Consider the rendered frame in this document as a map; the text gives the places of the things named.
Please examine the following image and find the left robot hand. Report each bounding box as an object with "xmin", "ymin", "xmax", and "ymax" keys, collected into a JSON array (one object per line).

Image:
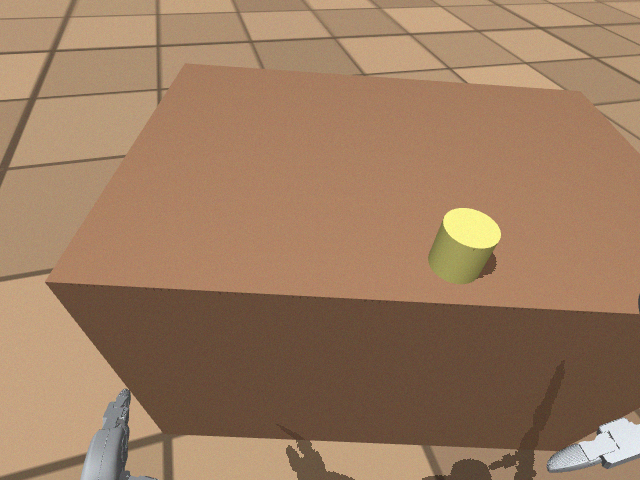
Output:
[{"xmin": 80, "ymin": 389, "xmax": 159, "ymax": 480}]

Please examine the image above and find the right robot hand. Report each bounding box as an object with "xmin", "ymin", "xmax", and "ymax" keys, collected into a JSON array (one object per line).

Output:
[{"xmin": 547, "ymin": 294, "xmax": 640, "ymax": 473}]

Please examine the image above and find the can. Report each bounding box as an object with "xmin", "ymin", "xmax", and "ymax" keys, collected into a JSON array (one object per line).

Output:
[{"xmin": 428, "ymin": 208, "xmax": 501, "ymax": 284}]

